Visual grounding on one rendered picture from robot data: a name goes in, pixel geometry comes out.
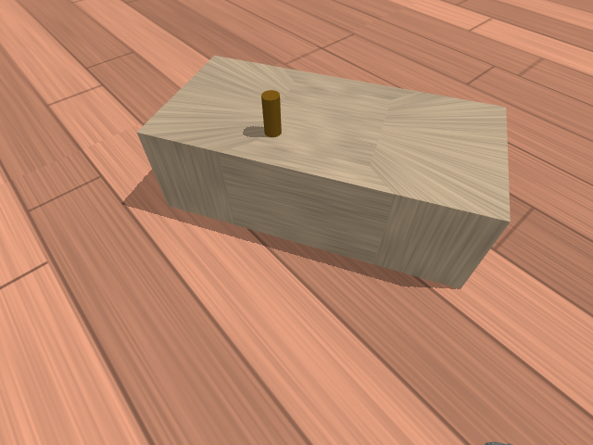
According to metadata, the can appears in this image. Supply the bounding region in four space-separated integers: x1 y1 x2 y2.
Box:
261 90 282 137

